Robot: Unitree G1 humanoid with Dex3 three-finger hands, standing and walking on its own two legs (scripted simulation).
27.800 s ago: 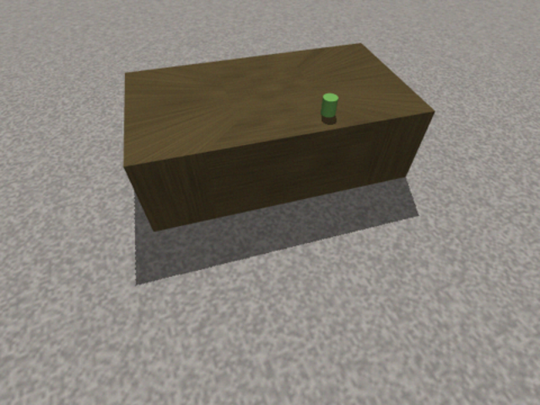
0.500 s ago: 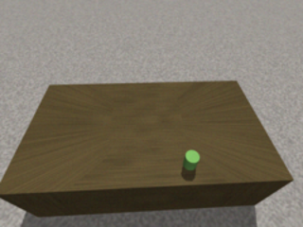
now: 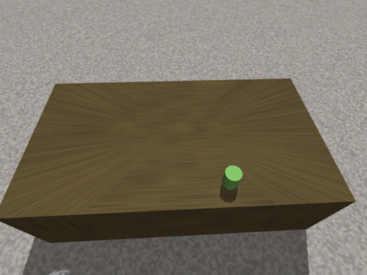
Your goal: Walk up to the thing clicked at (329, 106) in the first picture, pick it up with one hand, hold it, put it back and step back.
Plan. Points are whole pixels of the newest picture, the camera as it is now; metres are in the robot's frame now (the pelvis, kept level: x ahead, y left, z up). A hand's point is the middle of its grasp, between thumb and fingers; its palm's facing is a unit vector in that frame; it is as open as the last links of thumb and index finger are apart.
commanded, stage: step back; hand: right
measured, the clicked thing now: (231, 177) +0.48 -0.18 -0.32
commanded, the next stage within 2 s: none
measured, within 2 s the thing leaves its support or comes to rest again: neither
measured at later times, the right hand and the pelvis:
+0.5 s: hand out of the picture -0.03 -0.26 -0.17, palm faces +0.02 +0.91 -0.41, open 7.4 cm; pelvis -0.09 +0.02 -0.02, yaw -3 degrees
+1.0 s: hand out of the picture -0.12 -0.24 -0.16, palm faces -0.06 +0.91 -0.41, open 7.4 cm; pelvis -0.21 +0.03 -0.02, yaw +0 degrees
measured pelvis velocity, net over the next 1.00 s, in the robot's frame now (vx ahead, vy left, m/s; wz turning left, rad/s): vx -0.21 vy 0.03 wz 0.00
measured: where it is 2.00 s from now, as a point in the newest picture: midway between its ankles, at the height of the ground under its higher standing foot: outside the picture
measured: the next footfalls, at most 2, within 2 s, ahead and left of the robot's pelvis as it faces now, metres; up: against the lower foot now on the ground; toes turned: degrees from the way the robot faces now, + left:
right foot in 0.56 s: -0.08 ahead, -0.11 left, +0.00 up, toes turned +0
left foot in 0.90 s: -0.15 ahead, +0.13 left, +0.00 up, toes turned -2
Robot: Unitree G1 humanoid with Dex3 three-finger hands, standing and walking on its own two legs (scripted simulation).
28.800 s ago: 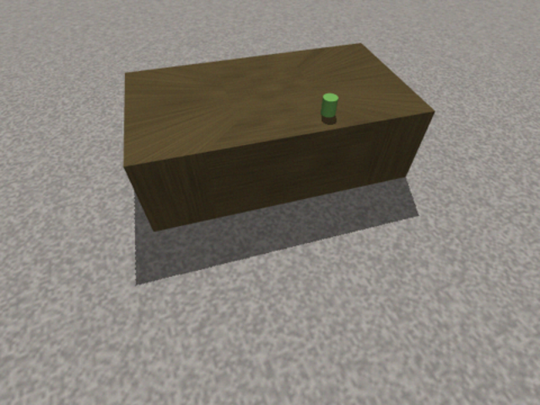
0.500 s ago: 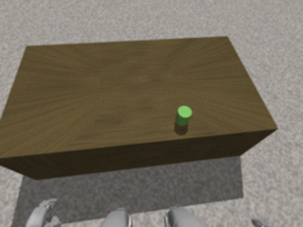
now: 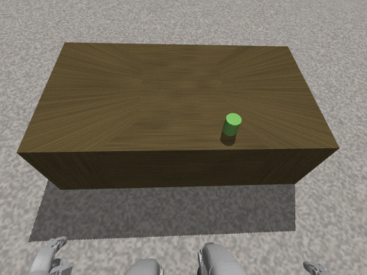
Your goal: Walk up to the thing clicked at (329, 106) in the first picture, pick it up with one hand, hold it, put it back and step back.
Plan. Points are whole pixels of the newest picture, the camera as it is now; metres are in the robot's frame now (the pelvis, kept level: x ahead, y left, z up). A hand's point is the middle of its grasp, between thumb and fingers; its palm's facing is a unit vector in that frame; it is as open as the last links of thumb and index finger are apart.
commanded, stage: step back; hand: right
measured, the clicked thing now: (231, 124) +0.69 -0.21 -0.29
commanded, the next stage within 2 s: none
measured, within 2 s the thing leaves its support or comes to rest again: neither
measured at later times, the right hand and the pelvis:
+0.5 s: hand out of the picture -0.06 -0.31 -0.15, palm faces +0.02 +0.92 -0.38, open 7.4 cm; pelvis -0.15 -0.03 +0.01, yaw -3 degrees
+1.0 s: hand out of the picture -0.19 -0.32 -0.15, palm faces +0.01 +0.92 -0.38, open 7.4 cm; pelvis -0.32 -0.05 +0.00, yaw -3 degrees
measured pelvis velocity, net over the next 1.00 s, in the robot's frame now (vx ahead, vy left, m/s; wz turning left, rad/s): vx -0.32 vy -0.05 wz -0.06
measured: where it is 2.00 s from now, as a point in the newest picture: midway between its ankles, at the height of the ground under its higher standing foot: outside the picture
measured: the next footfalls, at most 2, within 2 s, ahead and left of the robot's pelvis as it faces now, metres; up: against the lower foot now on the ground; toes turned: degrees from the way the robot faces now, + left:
right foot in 0.30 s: -0.11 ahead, -0.15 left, +0.00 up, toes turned -2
left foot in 0.62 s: -0.16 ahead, +0.09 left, +0.00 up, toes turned -2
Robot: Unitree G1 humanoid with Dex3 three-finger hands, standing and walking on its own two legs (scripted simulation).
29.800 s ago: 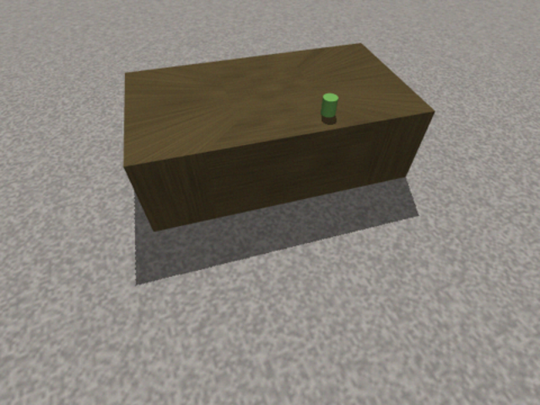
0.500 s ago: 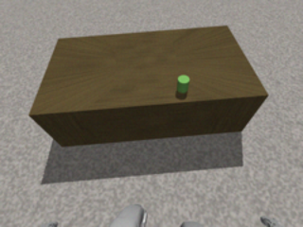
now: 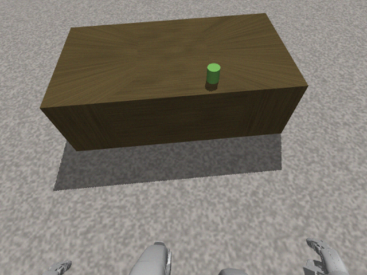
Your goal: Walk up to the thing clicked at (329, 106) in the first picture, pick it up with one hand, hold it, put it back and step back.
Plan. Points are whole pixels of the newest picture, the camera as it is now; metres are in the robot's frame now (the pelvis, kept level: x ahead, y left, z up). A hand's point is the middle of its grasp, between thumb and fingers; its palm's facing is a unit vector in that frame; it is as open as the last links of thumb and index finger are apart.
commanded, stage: step back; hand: right
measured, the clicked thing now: (213, 73) +1.02 -0.10 -0.29
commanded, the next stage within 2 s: stand in 1.20 s
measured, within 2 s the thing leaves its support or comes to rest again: neither
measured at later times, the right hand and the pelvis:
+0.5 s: hand out of the picture -0.02 -0.24 -0.13, palm faces -0.11 +0.92 -0.37, open 7.4 cm; pelvis -0.10 +0.02 +0.01, yaw +5 degrees
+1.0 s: hand out of the picture +0.03 -0.22 -0.13, palm faces -0.07 +0.93 -0.35, open 7.4 cm; pelvis -0.07 +0.03 +0.01, yaw +3 degrees
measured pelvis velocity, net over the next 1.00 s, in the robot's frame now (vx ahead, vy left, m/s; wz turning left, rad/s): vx -0.07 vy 0.03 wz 0.05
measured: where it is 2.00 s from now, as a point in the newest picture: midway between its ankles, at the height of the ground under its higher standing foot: outside the picture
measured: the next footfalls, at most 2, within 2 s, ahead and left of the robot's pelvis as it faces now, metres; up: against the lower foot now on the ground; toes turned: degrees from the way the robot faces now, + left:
left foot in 0.30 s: -0.04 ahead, +0.15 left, +0.00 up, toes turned +6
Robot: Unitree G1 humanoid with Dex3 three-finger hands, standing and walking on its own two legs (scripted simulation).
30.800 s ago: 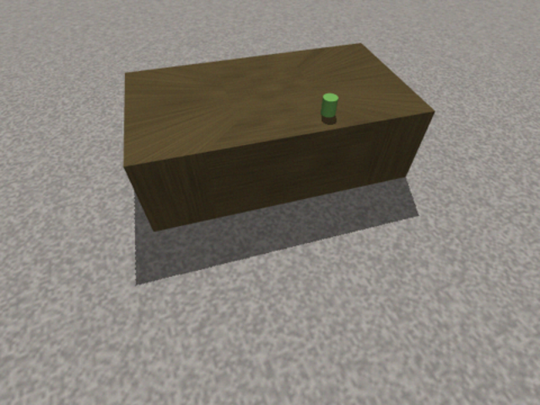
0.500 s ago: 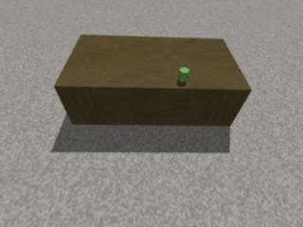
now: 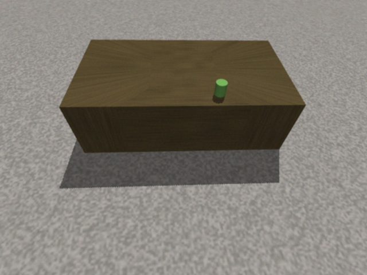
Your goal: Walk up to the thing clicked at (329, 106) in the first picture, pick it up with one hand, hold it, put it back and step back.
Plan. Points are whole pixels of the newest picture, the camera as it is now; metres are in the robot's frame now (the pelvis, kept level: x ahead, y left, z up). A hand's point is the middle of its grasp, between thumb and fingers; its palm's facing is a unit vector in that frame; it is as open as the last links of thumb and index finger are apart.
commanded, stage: step back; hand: right
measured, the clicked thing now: (220, 88) +1.08 -0.19 -0.30
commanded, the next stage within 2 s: stand in 0.20 s
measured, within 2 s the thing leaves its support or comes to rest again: neither
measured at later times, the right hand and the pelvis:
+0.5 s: hand out of the picture +0.10 -0.25 -0.14, palm faces +0.01 +0.94 -0.33, open 7.4 cm; pelvis +0.00 +0.00 +0.02, yaw +0 degrees
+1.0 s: hand out of the picture +0.05 -0.26 -0.14, palm faces -0.02 +0.95 -0.32, open 7.4 cm; pelvis -0.01 -0.01 +0.02, yaw +1 degrees
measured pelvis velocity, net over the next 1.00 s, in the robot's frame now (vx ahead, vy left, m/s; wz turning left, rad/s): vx -0.01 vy -0.01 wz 0.01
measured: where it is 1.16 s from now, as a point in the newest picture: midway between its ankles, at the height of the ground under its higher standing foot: outside the picture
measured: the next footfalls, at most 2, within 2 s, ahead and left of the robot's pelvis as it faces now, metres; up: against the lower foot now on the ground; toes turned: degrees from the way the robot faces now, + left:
none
